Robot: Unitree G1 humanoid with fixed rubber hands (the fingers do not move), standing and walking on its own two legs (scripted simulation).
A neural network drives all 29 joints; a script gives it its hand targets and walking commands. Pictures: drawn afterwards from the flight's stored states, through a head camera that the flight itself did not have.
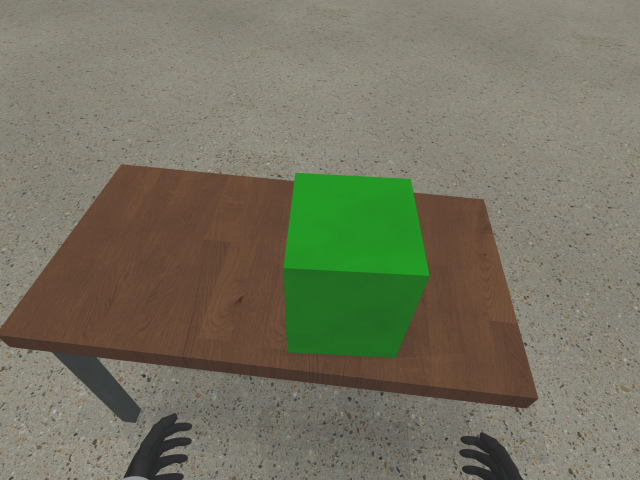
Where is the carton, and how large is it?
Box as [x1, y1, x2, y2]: [283, 173, 428, 357]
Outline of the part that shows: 295,173 283,268 287,351 395,357 428,277 427,265 410,179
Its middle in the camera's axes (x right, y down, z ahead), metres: +0.05 +0.04 +0.69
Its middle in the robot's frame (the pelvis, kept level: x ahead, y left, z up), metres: +0.50 -0.02 -0.07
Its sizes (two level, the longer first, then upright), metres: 0.210 0.200 0.250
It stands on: a table, 0.57 m high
